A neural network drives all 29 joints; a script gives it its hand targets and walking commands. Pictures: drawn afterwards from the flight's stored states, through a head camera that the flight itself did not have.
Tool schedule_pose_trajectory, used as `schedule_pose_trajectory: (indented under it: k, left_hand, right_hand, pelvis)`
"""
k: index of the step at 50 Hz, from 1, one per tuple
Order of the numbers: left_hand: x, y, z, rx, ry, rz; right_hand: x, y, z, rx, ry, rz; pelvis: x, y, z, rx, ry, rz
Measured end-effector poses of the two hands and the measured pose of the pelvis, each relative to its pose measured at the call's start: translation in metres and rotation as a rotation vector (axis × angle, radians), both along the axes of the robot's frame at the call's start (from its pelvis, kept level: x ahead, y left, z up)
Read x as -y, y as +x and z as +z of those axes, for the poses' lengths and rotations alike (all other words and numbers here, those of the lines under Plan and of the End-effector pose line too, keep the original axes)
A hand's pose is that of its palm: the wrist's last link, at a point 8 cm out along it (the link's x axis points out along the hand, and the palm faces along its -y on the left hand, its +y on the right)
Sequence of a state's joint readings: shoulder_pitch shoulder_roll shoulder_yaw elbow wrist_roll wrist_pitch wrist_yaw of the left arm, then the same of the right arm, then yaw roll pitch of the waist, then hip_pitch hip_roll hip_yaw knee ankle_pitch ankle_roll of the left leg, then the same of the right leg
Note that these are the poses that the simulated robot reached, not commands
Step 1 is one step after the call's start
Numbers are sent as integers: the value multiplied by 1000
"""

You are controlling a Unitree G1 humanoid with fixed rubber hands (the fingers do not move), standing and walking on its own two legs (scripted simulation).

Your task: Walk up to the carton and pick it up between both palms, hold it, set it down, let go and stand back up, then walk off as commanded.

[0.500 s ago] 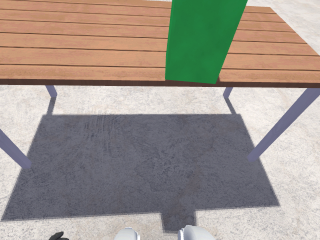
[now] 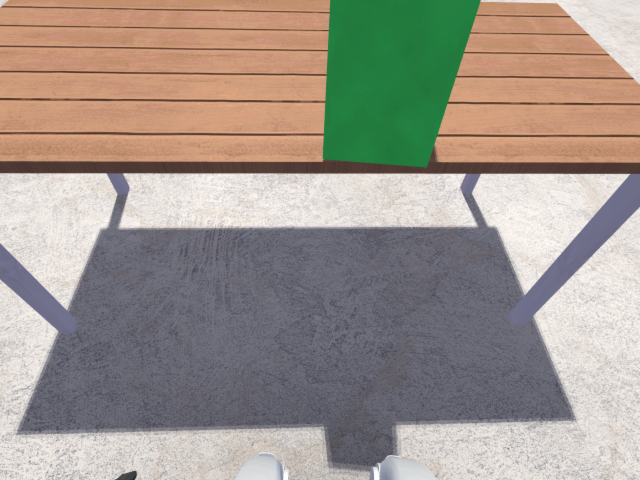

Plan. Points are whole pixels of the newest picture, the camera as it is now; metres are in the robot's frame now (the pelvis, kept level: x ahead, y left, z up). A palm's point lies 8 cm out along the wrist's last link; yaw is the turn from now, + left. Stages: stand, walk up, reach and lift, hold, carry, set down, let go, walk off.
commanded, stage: walk up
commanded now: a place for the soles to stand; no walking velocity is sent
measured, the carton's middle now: (387, 59) +0.71 -0.08 +0.16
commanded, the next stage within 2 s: none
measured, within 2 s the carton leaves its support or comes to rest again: neither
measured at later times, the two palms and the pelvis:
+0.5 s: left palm out of the picture +0.12 +0.29 -0.10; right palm out of the picture +0.04 -0.35 -0.09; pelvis +0.02 -0.04 +0.00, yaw +0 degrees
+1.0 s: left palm (132, 451) +0.19 +0.27 -0.11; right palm (598, 412) +0.23 -0.34 -0.06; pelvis +0.13 -0.03 +0.02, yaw +0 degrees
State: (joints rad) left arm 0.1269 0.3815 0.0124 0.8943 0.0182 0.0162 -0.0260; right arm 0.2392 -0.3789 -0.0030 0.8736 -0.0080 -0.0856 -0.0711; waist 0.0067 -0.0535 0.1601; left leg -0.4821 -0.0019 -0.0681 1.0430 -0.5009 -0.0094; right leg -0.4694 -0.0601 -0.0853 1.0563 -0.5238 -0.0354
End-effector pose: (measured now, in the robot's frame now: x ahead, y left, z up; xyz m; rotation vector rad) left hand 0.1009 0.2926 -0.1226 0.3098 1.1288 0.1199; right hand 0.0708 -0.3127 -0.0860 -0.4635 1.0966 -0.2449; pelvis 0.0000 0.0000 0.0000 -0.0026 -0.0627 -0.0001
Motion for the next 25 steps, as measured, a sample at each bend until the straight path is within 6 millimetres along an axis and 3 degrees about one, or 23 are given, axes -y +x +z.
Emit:
schedule_pose_trajectory:
  k: [7,14,19,25]
  left_hand:
    - [3,-3,6,4,31,-5]
    - [-7,-12,4,2,24,17]
    - [-11,-5,12,-10,41,7]
    - [-1,18,21,-26,89,-37]
  right_hand:
    - [11,11,-2,24,8,2]
    - [-1,18,-1,30,15,35]
    - [7,-8,2,-33,20,20]
    - [37,-34,-5,-131,29,-29]
  pelvis:
    - [12,-2,0,6,9,-2]
    - [4,-4,0,2,0,23]
    - [10,3,4,-16,-3,20]
    - [38,19,3,-39,10,0]
